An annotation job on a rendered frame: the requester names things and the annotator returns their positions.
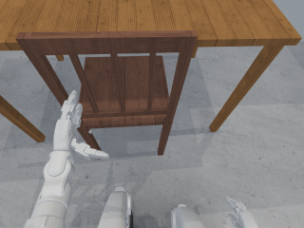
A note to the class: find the robot right thigh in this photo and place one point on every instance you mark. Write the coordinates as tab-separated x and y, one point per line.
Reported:
185	217

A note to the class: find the left robot hand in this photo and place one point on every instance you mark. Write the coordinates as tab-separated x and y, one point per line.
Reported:
66	129

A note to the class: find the table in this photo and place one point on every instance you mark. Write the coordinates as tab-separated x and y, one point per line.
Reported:
218	23

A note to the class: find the right robot hand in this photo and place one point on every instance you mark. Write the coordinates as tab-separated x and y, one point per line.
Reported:
245	219

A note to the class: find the chair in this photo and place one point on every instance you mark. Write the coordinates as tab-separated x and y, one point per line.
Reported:
116	91

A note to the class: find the robot left forearm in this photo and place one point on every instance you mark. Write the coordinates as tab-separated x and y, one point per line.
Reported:
51	207

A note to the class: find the robot left thigh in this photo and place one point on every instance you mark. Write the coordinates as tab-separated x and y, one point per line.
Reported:
116	210

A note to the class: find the robot thigh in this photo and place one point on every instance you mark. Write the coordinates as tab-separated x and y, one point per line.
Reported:
185	217
116	210

